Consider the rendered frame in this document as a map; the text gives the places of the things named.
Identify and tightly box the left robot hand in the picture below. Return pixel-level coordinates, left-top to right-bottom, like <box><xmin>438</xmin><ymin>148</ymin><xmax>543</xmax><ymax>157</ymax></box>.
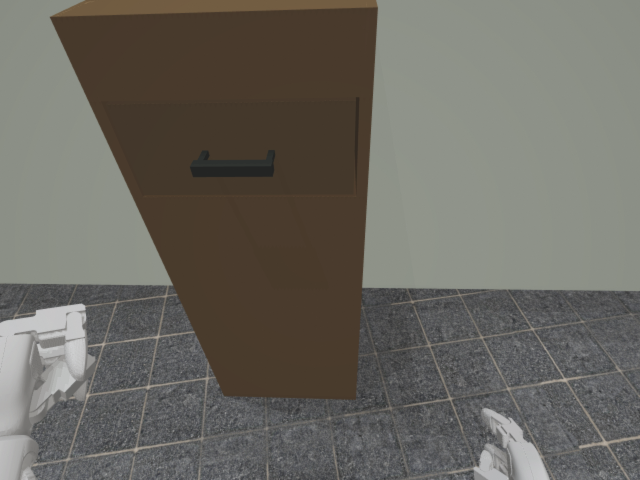
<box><xmin>0</xmin><ymin>304</ymin><xmax>95</xmax><ymax>437</ymax></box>

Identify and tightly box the right robot hand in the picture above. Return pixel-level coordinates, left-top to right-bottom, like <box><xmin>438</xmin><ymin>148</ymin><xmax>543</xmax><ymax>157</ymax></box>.
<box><xmin>474</xmin><ymin>408</ymin><xmax>550</xmax><ymax>480</ymax></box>

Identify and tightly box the cabinet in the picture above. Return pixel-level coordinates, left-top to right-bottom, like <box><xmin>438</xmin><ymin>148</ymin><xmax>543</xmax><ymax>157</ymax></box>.
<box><xmin>50</xmin><ymin>0</ymin><xmax>378</xmax><ymax>400</ymax></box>

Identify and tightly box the left robot forearm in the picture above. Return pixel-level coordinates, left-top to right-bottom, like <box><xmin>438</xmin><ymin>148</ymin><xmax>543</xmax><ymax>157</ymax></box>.
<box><xmin>0</xmin><ymin>435</ymin><xmax>39</xmax><ymax>480</ymax></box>

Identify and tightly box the drawer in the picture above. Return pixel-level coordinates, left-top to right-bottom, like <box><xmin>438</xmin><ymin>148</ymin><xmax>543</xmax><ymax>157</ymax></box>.
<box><xmin>105</xmin><ymin>97</ymin><xmax>356</xmax><ymax>195</ymax></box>

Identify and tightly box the handle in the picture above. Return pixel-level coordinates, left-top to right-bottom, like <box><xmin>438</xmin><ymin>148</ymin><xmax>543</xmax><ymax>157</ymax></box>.
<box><xmin>190</xmin><ymin>150</ymin><xmax>275</xmax><ymax>177</ymax></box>

